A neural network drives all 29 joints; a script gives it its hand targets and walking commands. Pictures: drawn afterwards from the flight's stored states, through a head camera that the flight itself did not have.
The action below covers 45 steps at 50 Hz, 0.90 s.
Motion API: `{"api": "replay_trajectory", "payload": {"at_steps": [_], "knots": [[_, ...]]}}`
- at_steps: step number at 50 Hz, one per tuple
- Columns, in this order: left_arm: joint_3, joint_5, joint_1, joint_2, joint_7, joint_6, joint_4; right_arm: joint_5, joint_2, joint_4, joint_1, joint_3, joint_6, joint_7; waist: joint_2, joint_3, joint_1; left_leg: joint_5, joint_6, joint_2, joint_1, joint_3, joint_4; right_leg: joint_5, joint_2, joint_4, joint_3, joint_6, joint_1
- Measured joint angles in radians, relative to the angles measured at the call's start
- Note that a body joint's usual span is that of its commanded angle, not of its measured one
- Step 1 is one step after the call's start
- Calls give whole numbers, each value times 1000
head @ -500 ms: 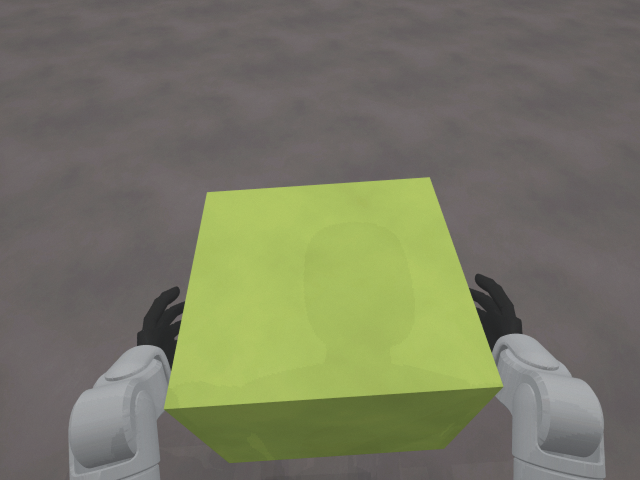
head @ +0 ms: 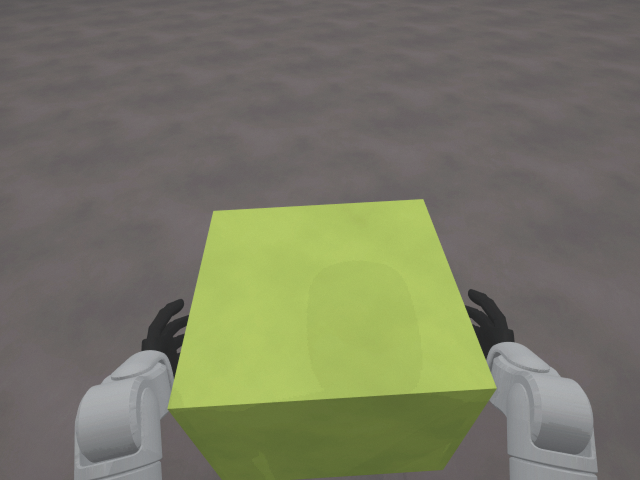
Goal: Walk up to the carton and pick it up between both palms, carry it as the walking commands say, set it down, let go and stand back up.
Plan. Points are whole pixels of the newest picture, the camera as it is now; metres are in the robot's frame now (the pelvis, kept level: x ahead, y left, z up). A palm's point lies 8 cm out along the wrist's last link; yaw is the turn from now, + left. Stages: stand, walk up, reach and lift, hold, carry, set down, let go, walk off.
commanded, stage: carry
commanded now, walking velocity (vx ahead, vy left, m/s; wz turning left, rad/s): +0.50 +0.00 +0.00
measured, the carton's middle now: (326, 338) +0.31 +0.00 +0.02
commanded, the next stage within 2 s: none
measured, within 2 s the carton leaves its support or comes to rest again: neither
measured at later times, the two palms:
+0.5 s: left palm (194, 296) +0.34 +0.16 +0.09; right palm (497, 293) +0.32 -0.22 +0.09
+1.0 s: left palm (215, 209) +0.54 +0.17 +0.07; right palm (445, 208) +0.51 -0.21 +0.08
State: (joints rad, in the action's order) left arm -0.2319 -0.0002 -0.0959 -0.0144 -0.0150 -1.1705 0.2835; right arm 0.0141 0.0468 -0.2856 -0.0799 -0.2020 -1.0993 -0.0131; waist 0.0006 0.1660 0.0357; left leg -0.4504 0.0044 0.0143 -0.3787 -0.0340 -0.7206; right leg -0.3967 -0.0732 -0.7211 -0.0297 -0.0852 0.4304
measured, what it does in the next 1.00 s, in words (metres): walks ahead: left foot, then right foot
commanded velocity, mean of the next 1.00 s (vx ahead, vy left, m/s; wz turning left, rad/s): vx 0.50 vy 0.00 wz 0.00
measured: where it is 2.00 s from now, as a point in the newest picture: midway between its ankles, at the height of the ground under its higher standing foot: (321, 358)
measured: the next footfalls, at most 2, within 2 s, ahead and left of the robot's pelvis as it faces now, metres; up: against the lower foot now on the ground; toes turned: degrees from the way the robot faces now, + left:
left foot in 0.70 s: +0.22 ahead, +0.13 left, +0.00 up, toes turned +0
right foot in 0.94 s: +0.33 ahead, -0.09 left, +0.00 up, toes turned -6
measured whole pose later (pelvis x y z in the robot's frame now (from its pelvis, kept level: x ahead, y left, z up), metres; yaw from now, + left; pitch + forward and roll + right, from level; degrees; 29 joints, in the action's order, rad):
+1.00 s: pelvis +0.26 -0.01 +0.01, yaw -4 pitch +6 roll +1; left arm -0.24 0.04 -0.13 -0.02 0.01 -1.20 0.29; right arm 0.01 0.05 -0.32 -0.11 -0.21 -1.14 -0.03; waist 0.01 0.08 0.02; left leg -0.39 -0.01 0.04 -0.27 -0.07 -0.63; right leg -0.21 -0.02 -0.58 -0.07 -0.06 0.45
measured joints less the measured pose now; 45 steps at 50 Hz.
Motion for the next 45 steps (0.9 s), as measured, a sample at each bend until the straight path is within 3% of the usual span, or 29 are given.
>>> {"api": "replay_trajectory", "payload": {"at_steps": [5,12,15,18,21,25,33,36,38,40,43,45], "knots": [[0,1,8,0,0,-1,0,0,0,0,-3,0,-11,-1,28,0,0,6,-1,-1,11,-4,17,-2,1,9,4,5,-8],[0,10,6,-3,9,-10,0,0,0,0,-2,0,-17,-1,6,0,0,-29,2,7,51,-13,17,-75,31,-62,-20,62,65],[3,11,13,-3,12,-16,0,0,0,0,0,0,-27,-2,-14,1,0,-52,-11,20,87,-13,13,69,31,-5,-38,31,34],[3,10,7,-3,15,-27,0,0,-1,0,2,0,-31,-3,1,-30,-5,-41,-13,19,83,-15,-104,26,30,18,-33,-2,-33],[3,11,14,-3,15,-28,0,0,-1,0,-2,0,-42,-4,30,-52,-11,-84,-13,16,45,-14,-215,35,31,87,-12,-7,-106],[3,12,8,-3,16,-28,0,0,-1,0,-7,-2,-42,-5,36,-66,-10,-54,-13,16,-6,-14,-222,58,32,184,9,-3,-193],[-5,10,-37,-2,19,-33,0,0,-10,-1,-40,-6,-37,-5,30,-71,-9,133,-13,16,-12,-13,53,26,30,269,17,22,-301],[-18,12,-64,-9,18,-33,0,0,-9,3,-72,-6,-37,-7,31,-84,-13,214,4,15,4,-23,155,-39,34,109,13,47,-236],[-20,21,-58,-16,18,-33,0,0,0,3,-67,-6,-36,-11,34,-87,-18,185,7,16,6,-40,145,-80,36,-117,9,60,-117],[-15,21,-51,-17,19,-36,0,0,1,3,-56,-6,-35,-10,25,-86,-20,156,7,19,8,-39,149,-98,37,-225,0,66,-11],[-14,25,-44,-17,22,-38,1,0,4,1,-49,-6,-37,-11,24,-86,-20,130,6,19,25,-40,162,-90,48,-167,-2,82,89],[-14,30,-36,-17,24,-36,2,0,7,-3,-45,-6,-40,-13,25,-85,-21,105,-1,18,50,-40,162,-36,53,-32,-3,84,101]]}}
